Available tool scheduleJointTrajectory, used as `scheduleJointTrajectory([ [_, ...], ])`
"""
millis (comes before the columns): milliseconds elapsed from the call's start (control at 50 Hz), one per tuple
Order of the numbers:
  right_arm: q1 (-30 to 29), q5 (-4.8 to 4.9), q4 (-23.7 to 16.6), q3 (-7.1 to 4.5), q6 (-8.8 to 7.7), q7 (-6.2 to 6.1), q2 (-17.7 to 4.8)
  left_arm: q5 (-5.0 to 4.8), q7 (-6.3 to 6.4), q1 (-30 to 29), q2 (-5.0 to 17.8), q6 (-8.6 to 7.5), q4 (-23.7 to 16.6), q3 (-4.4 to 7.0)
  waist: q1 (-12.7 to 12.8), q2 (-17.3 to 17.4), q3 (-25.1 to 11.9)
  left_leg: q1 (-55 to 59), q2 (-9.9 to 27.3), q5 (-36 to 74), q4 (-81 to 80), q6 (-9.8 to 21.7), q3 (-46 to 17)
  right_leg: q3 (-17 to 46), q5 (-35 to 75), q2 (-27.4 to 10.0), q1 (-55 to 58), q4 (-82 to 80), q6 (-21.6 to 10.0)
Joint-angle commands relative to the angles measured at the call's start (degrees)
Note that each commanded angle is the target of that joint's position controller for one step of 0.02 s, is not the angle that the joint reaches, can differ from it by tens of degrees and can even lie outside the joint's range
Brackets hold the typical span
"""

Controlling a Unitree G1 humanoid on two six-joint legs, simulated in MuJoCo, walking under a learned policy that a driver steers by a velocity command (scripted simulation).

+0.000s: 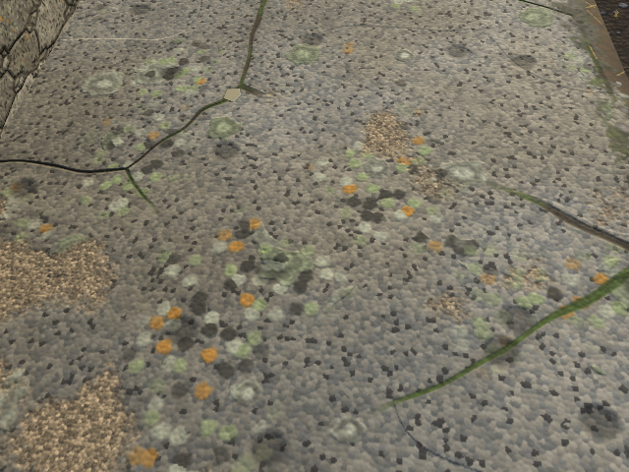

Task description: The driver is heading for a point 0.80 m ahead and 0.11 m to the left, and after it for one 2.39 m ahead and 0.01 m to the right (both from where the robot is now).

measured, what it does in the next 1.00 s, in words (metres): walks ahead, turning left: right foot, then left foot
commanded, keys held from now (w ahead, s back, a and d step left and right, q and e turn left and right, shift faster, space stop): w+e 0.10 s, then w+q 0.90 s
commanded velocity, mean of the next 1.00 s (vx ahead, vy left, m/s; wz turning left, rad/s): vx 0.41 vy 0.00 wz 0.21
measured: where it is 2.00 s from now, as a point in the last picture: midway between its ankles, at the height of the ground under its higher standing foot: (310, 347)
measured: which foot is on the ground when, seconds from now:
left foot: down 0.00-0.02, up 0.04-0.54, down 0.56-1.00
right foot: up 0.00-0.00, down 0.02-0.56, up 0.58-1.00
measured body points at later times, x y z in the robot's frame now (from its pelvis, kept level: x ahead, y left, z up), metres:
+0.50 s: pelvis +0.17 -0.02 +0.00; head +0.20 -0.03 +0.45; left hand +0.20 +0.27 -0.11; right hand +0.37 -0.26 -0.10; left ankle +0.34 +0.11 -0.70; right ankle +0.00 -0.11 -0.73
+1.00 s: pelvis +0.49 +0.00 +0.00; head +0.52 +0.01 +0.45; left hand +0.65 +0.30 -0.06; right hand +0.61 -0.27 -0.11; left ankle +0.35 +0.09 -0.73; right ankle +0.68 -0.08 -0.72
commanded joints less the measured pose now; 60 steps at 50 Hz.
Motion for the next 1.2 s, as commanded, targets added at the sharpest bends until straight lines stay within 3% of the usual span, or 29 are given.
scheduleJointTrajectory([
  [20, 0.4, 0.49, -2.3, -1.96, -0.68, 0.62, -6.5, -0.06, 0.52, 10.6, 6.7, -0.58, -0.1, 2.97, 3.0, -0.1, -7.8, -7.8, 7.0, -14.5, 2.9, 6.6, -2.2, -1.8, 1.9, 3.9, 17.4, -12.9, -4.5],
  [40, -1.7, -1.60, -3.8, -0.47, -0.87, 1.22, -1.7, 0.02, 1.43, 15.7, 12.6, -1.26, 0.0, 4.29, 4.2, -16.5, -4.9, -24.8, -0.1, -25.0, 27.2, 1.0, 3.1, 22.2, -2.7, -10.2, 23.3, -20.4, -11.0],
  [60, -6.9, -0.74, -7.7, -0.75, -2.49, 1.30, -3.2, 1.76, 0.68, 14.2, 17.1, -3.60, -3.0, 4.37, 5.4, -17.9, -4.8, -36.2, -6.0, -23.8, 34.8, 0.8, -8.7, 46.6, -15.2, -19.2, 19.6, -30.9, -22.1],
  [80, -10.8, 1.14, -8.2, -1.76, -3.80, 1.40, -7.1, 2.49, 0.52, 11.9, 13.0, -5.18, -3.0, 3.43, 5.8, -11.7, -0.8, -38.2, -3.3, -17.8, 36.8, 2.5, -12.5, 45.9, -24.7, -19.0, 17.7, -34.9, -21.4],
  [100, -9.6, 1.39, -7.3, -2.42, -4.63, 1.46, -8.9, 2.02, 0.84, 9.5, 10.5, -5.97, -2.6, 2.47, 3.5, -10.3, 1.5, -37.3, -2.0, -11.2, 34.7, 3.6, -12.8, 41.2, -23.4, -17.1, 15.9, -34.5, -18.4],
  [140, -4.3, -0.70, -3.2, -2.26, -5.00, 1.50, -7.6, 1.42, 1.91, 6.1, 7.0, -5.96, -2.5, 1.05, 1.2, -9.1, 0.1, -32.4, 0.0, -0.7, 30.0, 2.1, -11.4, 28.9, -12.2, -12.1, 15.9, -32.6, -13.8],
  [160, -3.6, -0.69, -2.1, -2.11, -5.11, 1.90, -6.7, 1.89, 2.26, 6.6, 6.5, -6.23, -2.3, 0.72, 1.1, -9.5, -0.5, -29.9, -0.3, 3.9, 29.2, 1.5, -10.2, 24.8, -7.3, -10.2, 15.5, -33.2, -12.8],
  [320, -7.6, 0.67, -0.8, -0.06, -5.31, 3.68, -3.5, 1.87, 2.32, 12.2, 7.1, -7.77, 2.4, 1.07, 4.6, -6.6, 1.5, -28.5, -0.6, 17.5, 12.1, -0.3, -8.4, 9.7, 10.7, -10.0, 20.8, -36.4, -11.6],
  [460, -12.7, 1.01, -3.6, 1.50, -6.47, 6.21, -2.4, 1.14, 2.02, 13.9, 7.6, -7.23, 6.0, 1.60, 6.5, -4.6, 5.5, -27.2, -2.5, 14.9, 2.5, 3.8, -5.9, 2.2, 22.3, -12.6, 25.7, -34.9, -11.5],
  [520, -9.4, 0.67, -3.9, 0.64, -6.65, 6.49, -4.7, 1.08, 2.71, 12.5, 9.5, -6.61, 6.0, 2.02, 3.4, -7.3, -0.1, -17.6, -7.1, 9.0, 1.7, 7.2, -1.7, -1.3, 54.6, -12.2, 28.6, -25.0, -9.4],
  [560, 5.3, 0.96, -1.1, -2.01, -6.17, 5.43, -9.6, 1.23, 3.52, 11.5, 10.0, -5.86, 5.5, 1.86, -4.8, -6.9, -10.2, 4.3, -11.0, 10.4, -0.1, 10.7, -0.7, -5.3, 67.9, -9.4, 22.8, -4.4, -6.0],
  [580, 15.2, 1.14, 0.2, -3.25, -5.37, 4.31, -13.5, 2.47, 3.81, 12.1, 8.3, -6.40, 4.1, 0.84, -8.7, -1.3, -17.0, 23.7, -1.6, 7.5, 0.4, 14.6, -15.0, -5.2, 49.0, -7.4, 7.5, 13.0, -3.6],
  [600, 16.4, 1.36, 0.3, -3.65, -5.74, 4.34, -17.1, 3.10, 2.46, 18.4, 0.1, -7.96, 2.2, -1.73, -2.3, 13.8, -24.1, 41.6, 13.8, -6.9, -5.0, 25.9, -49.3, 0.4, -8.7, 5.5, -16.2, 33.2, 0.2],
  [620, 17.4, 1.19, 0.3, -2.29, -5.74, 4.03, -11.2, 0.94, 1.73, 11.0, 5.5, -9.95, 2.2, -0.92, -7.5, 6.8, -24.4, 41.8, 13.2, -11.5, -11.9, 24.1, -53.3, 9.3, -9.3, 4.2, -22.2, 38.3, -0.9],
  [640, 14.7, 0.66, 0.0, -1.85, -5.73, 3.66, -10.1, -1.08, 1.19, 4.8, 7.6, -11.16, -0.3, -0.40, -7.5, 5.1, -15.7, 34.9, 11.7, -7.5, -13.5, 21.5, -44.4, 8.8, -3.9, 1.4, -25.7, 37.0, -2.0],
  [680, 7.7, 0.32, -1.7, -1.21, -5.60, 3.29, -8.4, 1.38, 1.60, 2.2, 6.9, -12.17, -0.8, -0.47, -2.9, -2.1, -7.0, 18.3, 7.2, 5.1, -15.3, 19.6, -34.1, 7.5, 2.5, -2.4, -21.4, 27.4, -1.9],
  [700, 5.9, -0.51, -2.7, -0.79, -5.60, 2.98, -7.5, 1.82, 1.54, 3.4, 6.9, -11.70, -0.8, -0.23, -0.7, -0.3, -5.9, 12.9, 5.6, 9.3, -16.8, 19.8, -31.5, 7.8, 3.7, -3.3, -17.7, 25.9, -1.3],
  [740, 4.1, -0.22, -3.0, -0.78, -5.55, 2.51, -7.3, 2.30, 1.47, 5.8, 5.7, -10.40, -0.3, -0.42, 1.5, 1.5, -4.3, 6.4, 4.2, 14.0, -18.8, 20.6, -28.3, 6.5, 4.0, -4.0, -15.4, 21.8, 0.6],
  [800, 4.5, 0.20, -2.3, -1.21, -5.71, 1.77, -9.1, 2.95, 1.70, 1.6, 3.3, -9.50, -1.7, -1.42, 1.1, 1.6, -1.3, -2.1, 1.2, 17.8, -19.8, 19.1, -22.3, 3.9, 11.0, -3.1, -13.3, 10.5, 3.2],
  [860, 7.6, 0.84, -0.9, -1.56, -5.13, 1.25, -9.9, 2.48, 1.34, -6.4, 1.4, -10.10, -3.2, -2.20, -2.6, 2.3, -1.4, -4.7, -2.2, 13.4, -17.6, 15.4, -19.6, 2.9, 24.9, 0.4, -7.2, -4.7, 3.7],
  [920, 10.9, 1.48, 0.4, -1.73, -4.45, 0.92, -10.2, 1.13, 0.85, -9.6, 3.5, -10.64, -4.0, -1.40, -3.7, 3.7, -2.5, -0.1, -0.1, 8.4, -14.4, 13.8, -24.4, 5.2, 27.5, 1.7, -4.4, -11.5, 3.2],
  [980, 10.7, 1.12, 0.4, -1.82, -3.89, 0.80, -9.7, 0.84, 0.64, -6.6, 6.0, -11.01, -3.5, 0.00, -1.2, 5.6, -3.5, 5.8, 2.6, 8.4, -7.9, 11.7, -29.5, 6.6, 20.5, 1.2, -1.6, -13.5, 0.5],
  [1020, 10.5, 0.41, -0.4, -0.66, -3.80, 1.27, -6.3, 1.55, 1.11, 3.3, 8.4, -11.43, -1.9, 1.55, 4.3, 4.1, -9.7, 3.2, -1.8, 10.6, 5.5, 8.6, -27.0, 7.5, 17.3, -1.8, 14.1, -15.4, -3.6],
  [1040, 12.6, -1.19, -1.7, 0.86, -3.88, 1.47, -1.9, 2.11, 1.65, 11.5, 11.8, -11.06, -1.4, 2.30, 6.3, -5.1, -19.0, -4.0, -6.6, -3.6, 22.9, 6.3, -21.2, 18.8, 12.9, -12.5, 28.7, -14.9, -6.7],
  [1060, 19.5, 1.60, -3.6, 1.45, -4.57, 1.62, -0.9, 2.59, 0.96, 13.5, 15.1, -10.29, 0.8, 3.14, 2.0, -26.3, -23.0, -23.8, -10.9, -19.9, 40.4, 3.8, -16.3, 48.5, -4.6, -23.3, 40.3, -23.3, -15.6],
  [1080, 17.9, 2.35, -1.6, 0.25, -4.39, 1.29, -7.2, 2.00, 0.73, 10.7, 8.7, -10.17, -0.9, 1.85, 3.7, -15.3, -17.2, -28.6, -6.7, -15.7, 46.6, 3.0, -18.4, 48.0, -14.3, -21.6, 36.1, -26.1, -14.0],
  [1100, 11.7, 1.81, -2.2, -0.37, -4.15, 1.34, -9.1, 1.88, 0.98, 8.9, 6.0, -9.90, -0.8, 1.04, 5.0, -9.2, -10.9, -29.0, -5.0, -10.1, 47.1, 2.7, -16.6, 37.1, -10.3, -18.7, 29.9, -26.1, -11.8],
  [1120, 8.7, 0.98, -2.9, -0.19, -3.98, 1.23, -8.1, 2.40, 0.83, 6.9, 5.3, -9.75, -0.4, 0.64, 4.2, -4.2, -7.2, -26.8, -3.3, -6.5, 45.2, 2.4, -15.5, 29.8, -0.6, -16.0, 23.3, -26.4, -11.1],
  [1200, 6.9, 0.14, -3.4, 0.39, -3.70, 1.66, -3.8, 2.16, 0.40, 4.5, 3.2, -10.46, 2.5, -0.08, 0.6, -6.5, -2.3, -20.6, -1.7, -4.8, 34.2, 1.8, -13.2, 16.4, 27.4, -10.8, 13.3, -29.2, -12.9],
])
